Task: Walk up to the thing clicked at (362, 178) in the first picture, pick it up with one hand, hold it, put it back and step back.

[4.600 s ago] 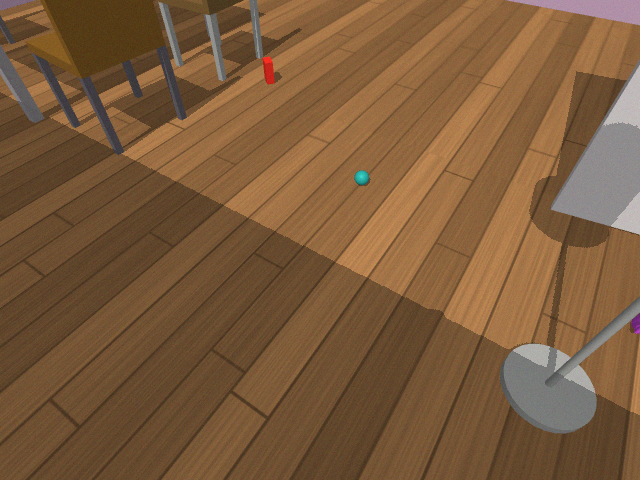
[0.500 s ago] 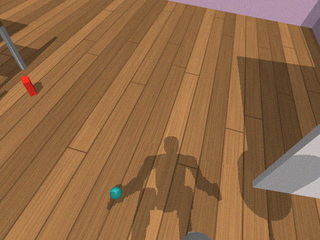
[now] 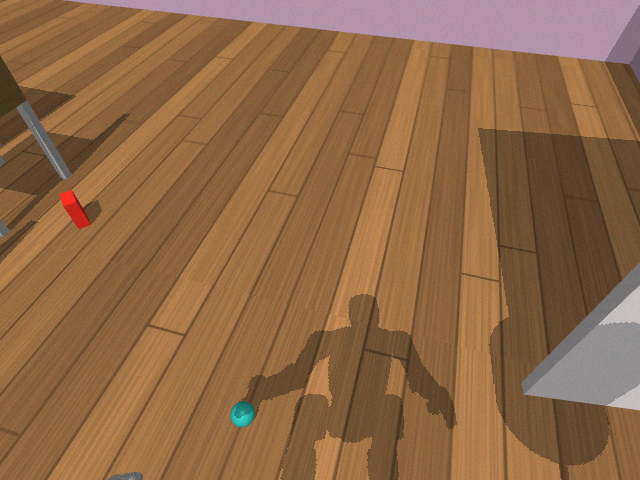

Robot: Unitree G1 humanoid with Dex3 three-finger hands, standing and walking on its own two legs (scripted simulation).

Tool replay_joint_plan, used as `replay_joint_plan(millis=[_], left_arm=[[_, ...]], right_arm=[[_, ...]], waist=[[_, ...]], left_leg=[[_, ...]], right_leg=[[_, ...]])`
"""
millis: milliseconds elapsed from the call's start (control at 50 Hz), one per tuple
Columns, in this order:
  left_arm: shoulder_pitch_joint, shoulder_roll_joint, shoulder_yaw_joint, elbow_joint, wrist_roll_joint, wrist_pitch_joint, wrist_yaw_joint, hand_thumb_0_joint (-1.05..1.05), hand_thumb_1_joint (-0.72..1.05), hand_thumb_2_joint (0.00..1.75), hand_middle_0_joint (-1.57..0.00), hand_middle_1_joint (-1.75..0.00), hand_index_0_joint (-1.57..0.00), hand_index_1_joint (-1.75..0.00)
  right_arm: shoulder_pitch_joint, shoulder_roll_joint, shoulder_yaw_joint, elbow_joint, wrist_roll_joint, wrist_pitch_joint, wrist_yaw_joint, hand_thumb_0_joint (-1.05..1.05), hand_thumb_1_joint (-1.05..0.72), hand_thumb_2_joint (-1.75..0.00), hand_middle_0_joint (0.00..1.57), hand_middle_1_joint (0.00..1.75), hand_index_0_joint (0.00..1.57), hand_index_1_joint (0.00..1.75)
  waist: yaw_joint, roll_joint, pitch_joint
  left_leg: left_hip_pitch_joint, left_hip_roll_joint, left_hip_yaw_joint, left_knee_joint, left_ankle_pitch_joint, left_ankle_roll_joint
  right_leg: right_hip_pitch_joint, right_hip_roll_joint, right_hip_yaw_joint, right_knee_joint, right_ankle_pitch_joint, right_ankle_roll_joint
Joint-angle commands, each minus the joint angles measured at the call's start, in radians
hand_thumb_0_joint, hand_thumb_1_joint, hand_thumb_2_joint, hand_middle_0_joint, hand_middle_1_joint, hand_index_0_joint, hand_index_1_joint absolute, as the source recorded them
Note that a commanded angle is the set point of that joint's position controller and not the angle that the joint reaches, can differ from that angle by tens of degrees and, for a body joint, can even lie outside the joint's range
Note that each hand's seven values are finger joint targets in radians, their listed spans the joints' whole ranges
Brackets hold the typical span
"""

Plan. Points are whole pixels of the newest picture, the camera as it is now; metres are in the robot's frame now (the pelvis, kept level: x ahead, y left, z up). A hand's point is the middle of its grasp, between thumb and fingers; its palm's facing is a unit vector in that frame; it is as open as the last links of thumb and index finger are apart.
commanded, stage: walk up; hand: left
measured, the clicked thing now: (242, 414) +0.44 +0.25 -0.74
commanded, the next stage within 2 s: stand in 0.76 s
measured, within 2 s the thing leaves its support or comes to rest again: neither
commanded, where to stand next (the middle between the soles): +0.07 +0.00 m, yaw +2 degrees
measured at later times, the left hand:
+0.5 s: hand out of the picture +0.08 +0.26 -0.15, palm faces -0.01 -0.94 -0.34, open 7.4 cm
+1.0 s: hand out of the picture +0.10 +0.25 -0.15, palm faces -0.02 -0.94 -0.33, open 7.4 cm
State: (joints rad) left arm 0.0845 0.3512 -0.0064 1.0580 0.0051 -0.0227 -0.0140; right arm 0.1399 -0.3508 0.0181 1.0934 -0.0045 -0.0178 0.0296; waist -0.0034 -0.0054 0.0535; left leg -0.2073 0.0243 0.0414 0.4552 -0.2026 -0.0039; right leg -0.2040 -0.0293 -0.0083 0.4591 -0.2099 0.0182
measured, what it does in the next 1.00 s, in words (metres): stands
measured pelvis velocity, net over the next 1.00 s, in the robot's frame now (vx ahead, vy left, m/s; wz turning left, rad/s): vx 0.02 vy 0.00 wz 0.01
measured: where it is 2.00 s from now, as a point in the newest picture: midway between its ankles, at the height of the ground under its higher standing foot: outside the picture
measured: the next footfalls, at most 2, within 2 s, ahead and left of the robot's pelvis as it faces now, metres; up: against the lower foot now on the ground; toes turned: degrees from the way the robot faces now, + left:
none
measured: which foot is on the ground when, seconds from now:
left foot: down 0.00-1.00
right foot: down 0.00-1.00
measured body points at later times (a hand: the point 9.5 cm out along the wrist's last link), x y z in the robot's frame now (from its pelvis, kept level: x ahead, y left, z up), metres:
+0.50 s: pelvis +0.01 +0.00 +0.01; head +0.02 +0.00 +0.46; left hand +0.08 +0.30 -0.12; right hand +0.10 -0.30 -0.13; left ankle +0.03 +0.12 -0.74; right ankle +0.03 -0.13 -0.74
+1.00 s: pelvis +0.02 +0.00 +0.01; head +0.03 +0.00 +0.46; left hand +0.10 +0.30 -0.13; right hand +0.10 -0.30 -0.12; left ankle +0.03 +0.12 -0.74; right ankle +0.03 -0.13 -0.74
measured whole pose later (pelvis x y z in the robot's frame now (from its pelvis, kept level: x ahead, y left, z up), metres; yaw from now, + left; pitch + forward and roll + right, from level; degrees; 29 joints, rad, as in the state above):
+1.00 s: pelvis +0.02 +0.00 +0.01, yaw +1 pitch -2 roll +0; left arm 0.08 0.35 0.00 1.15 0.01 -0.01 -0.01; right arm 0.08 -0.35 0.00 1.16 -0.01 -0.01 0.01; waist -0.01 -0.01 0.05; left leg -0.12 0.02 0.03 0.31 -0.15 -0.01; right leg -0.12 -0.03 -0.02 0.31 -0.16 0.02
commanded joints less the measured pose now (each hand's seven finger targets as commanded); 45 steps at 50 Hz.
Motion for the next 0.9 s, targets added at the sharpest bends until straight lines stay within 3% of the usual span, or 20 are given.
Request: replay_joint_plan(millis=[0, 140, 240, 640, 880], left_arm=[[-0.023, 0.218, 0.048, -0.019, -0.01, -0.02, 0.017, 0.0, 0.9, 0.9, -0.2, -0.3, -0.2, -0.3], [-0.051, 0.208, 0.041, 0.017, -0.004, -0.011, 0.012, 0.0, 0.9, 0.9, -0.2, -0.3, -0.2, -0.3], [-0.058, 0.207, 0.04, 0.032, -0.002, -0.015, 0.012, 0.0, 0.9, 0.9, -0.2, -0.3, -0.2, -0.3], [-0.042, 0.206, 0.047, 0.055, 0.006, -0.015, 0.02, 0.0, 0.9, 0.9, -0.2, -0.3, -0.2, -0.3], [-0.032, 0.204, 0.046, 0.043, 0.003, -0.011, 0.023, 0.0, 0.9, 0.9, -0.2, -0.3, -0.2, -0.3]], right_arm=[[-0.075, -0.225, -0.05, -0.037, 0.0, -0.031, -0.025, 0.0, -0.9, -0.9, 0.2, 0.3, 0.2, 0.3], [-0.089, -0.222, -0.054, -0.01, -0.004, -0.028, -0.028, 0.0, -0.9, -0.9, 0.2, 0.3, 0.2, 0.3], [-0.09, -0.222, -0.057, -0.001, -0.001, -0.026, -0.028, 0.0, -0.9, -0.9, 0.2, 0.3, 0.2, 0.3], [-0.107, -0.211, -0.065, 0.012, -0.002, -0.012, -0.03, 0.0, -0.9, -0.9, 0.2, 0.3, 0.2, 0.3], [-0.121, -0.21, -0.059, 0.005, -0.004, -0.016, -0.034, 0.0, -0.9, -0.9, 0.2, 0.3, 0.2, 0.3]], waist=[[0.021, 0.034, -0.094], [0.011, 0.055, -0.066], [0.003, 0.033, -0.099], [-0.002, -0.014, -0.093], [0.001, 0.033, -0.102]], left_leg=[[0.018, 0.112, -0.122, -0.14, 0.097, 0.035], [0.01, 0.115, -0.13, -0.197, -0.002, 0.031], [0.063, 0.112, -0.113, -0.175, 0.083, 0.031], [0.129, 0.108, -0.099, -0.175, 0.12, 0.028], [0.11, 0.12, -0.105, -0.193, 0.167, 0.011]], right_leg=[[0.083, -0.092, 0.089, -0.112, 0.105, -0.051], [0.081, -0.086, 0.079, -0.15, 0.06, -0.039], [0.094, -0.098, 0.08, -0.168, 0.109, -0.036], [0.069, -0.102, 0.074, -0.204, 0.13, -0.028], [0.103, -0.112, 0.07, -0.196, 0.146, -0.029]])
